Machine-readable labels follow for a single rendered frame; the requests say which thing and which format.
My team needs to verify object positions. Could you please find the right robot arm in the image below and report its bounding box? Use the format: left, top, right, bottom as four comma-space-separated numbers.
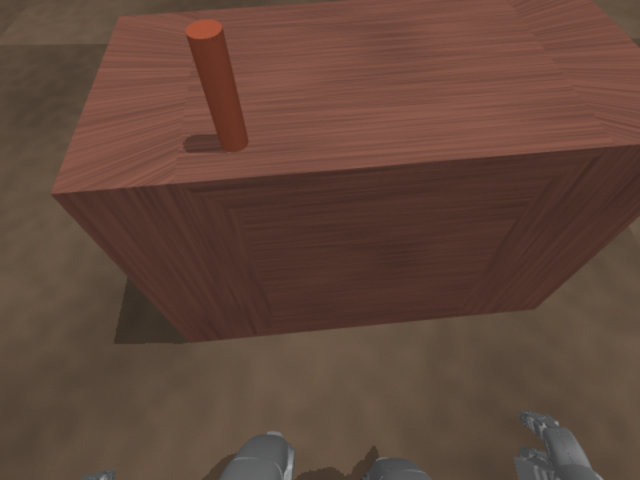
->
554, 464, 603, 480

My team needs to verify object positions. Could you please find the can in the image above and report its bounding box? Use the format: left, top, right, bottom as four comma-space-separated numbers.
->
185, 20, 249, 152

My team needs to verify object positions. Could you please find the right robot hand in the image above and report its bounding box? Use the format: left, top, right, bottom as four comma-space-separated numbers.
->
513, 411, 592, 480

